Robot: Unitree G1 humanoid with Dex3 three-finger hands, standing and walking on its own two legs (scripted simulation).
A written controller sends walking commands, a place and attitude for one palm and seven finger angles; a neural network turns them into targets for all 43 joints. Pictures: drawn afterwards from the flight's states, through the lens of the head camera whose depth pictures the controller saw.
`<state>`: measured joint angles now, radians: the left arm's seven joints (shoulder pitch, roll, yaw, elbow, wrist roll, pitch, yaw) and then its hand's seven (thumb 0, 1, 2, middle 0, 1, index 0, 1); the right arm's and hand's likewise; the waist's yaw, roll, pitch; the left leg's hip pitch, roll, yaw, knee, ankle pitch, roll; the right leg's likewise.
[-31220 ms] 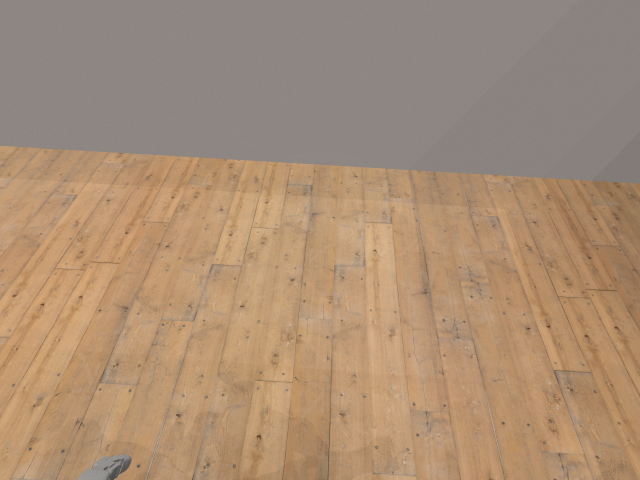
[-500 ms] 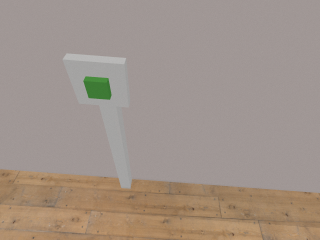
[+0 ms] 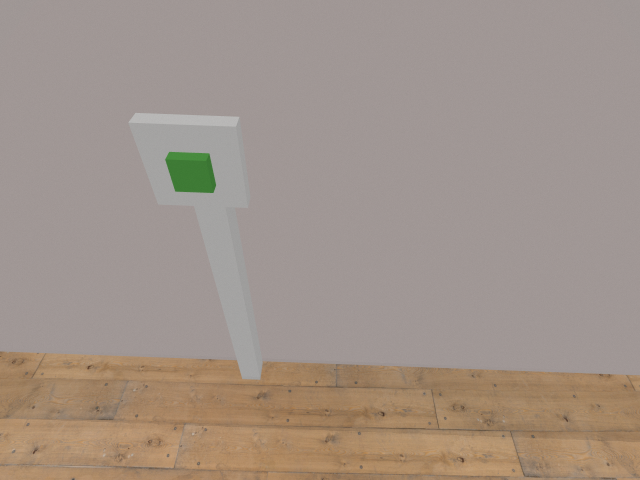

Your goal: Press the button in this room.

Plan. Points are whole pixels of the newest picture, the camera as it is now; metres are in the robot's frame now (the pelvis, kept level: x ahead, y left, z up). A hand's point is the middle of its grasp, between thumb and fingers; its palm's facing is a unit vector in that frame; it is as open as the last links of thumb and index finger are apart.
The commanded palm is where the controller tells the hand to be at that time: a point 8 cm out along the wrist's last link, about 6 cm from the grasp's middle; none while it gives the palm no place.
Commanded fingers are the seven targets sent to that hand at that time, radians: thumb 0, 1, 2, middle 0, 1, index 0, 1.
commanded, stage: come to a stop and stand still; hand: left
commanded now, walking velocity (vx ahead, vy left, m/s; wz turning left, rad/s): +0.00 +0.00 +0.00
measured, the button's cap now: (192, 171) +0.54 +0.24 +0.10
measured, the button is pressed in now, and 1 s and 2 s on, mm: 0 0 0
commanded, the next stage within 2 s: look again from close up in 0.44 s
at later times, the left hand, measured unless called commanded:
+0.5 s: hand out of the picture -0.04 +0.18 -0.17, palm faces +0.06 -0.97 -0.24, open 7.4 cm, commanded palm none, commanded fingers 0.00 0.90 0.90 -0.20 -0.30 -0.20 -0.30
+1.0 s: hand out of the picture +0.03 +0.19 -0.17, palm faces +0.06 -0.97 -0.22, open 7.3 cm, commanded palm none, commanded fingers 0.00 0.90 0.90 -0.20 -0.30 -0.20 -0.30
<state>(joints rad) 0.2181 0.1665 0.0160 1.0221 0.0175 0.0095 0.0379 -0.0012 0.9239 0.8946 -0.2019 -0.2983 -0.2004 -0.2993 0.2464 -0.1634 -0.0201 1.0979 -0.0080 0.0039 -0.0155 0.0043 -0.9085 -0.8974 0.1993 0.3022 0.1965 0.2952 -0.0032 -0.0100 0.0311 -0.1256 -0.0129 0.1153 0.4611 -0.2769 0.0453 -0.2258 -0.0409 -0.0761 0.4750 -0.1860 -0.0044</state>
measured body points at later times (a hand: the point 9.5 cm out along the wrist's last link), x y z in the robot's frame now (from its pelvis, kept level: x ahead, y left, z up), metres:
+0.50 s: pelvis -0.02 -0.01 +0.00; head -0.03 -0.01 +0.45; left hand -0.04 +0.23 -0.15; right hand -0.04 -0.27 -0.15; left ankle -0.01 +0.09 -0.74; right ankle +0.05 -0.12 -0.74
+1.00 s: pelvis +0.02 +0.01 +0.00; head +0.02 +0.00 +0.45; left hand +0.03 +0.24 -0.15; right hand +0.01 -0.20 -0.17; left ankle -0.01 +0.09 -0.74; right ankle +0.05 -0.12 -0.74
